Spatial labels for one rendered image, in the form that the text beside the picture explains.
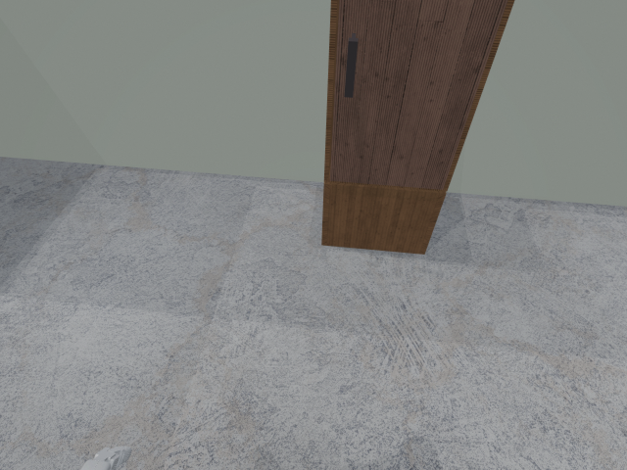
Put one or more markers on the handle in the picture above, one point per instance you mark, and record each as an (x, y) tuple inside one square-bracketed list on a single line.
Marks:
[(351, 66)]

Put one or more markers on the cupboard door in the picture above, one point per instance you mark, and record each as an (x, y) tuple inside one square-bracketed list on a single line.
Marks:
[(419, 65)]

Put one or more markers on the robot left hand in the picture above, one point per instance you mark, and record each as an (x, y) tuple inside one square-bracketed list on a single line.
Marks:
[(108, 458)]

